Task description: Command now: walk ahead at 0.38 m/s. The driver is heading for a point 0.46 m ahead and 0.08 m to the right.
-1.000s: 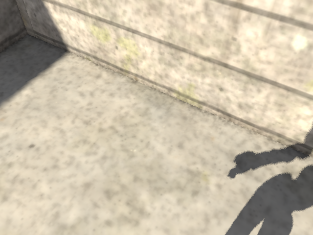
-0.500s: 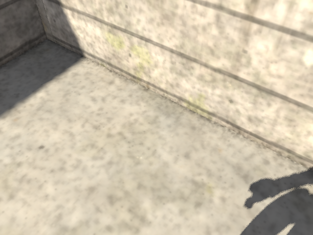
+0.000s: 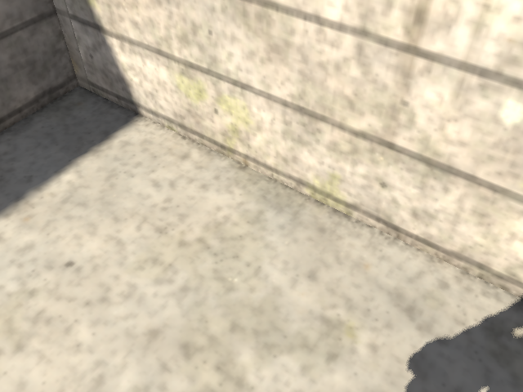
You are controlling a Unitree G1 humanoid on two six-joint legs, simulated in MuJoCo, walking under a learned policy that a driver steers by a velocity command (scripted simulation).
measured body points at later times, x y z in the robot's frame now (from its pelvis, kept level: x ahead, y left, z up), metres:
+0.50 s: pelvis +0.20 -0.05 -0.01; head +0.22 -0.06 +0.44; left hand +0.09 +0.18 -0.14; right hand +0.43 -0.27 -0.11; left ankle +0.38 +0.09 -0.68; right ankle +0.04 -0.13 -0.74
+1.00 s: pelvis +0.50 -0.01 +0.00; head +0.54 -0.01 +0.45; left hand +0.63 +0.22 -0.14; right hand +0.48 -0.26 -0.15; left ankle +0.50 +0.04 -0.74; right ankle +0.62 -0.14 -0.71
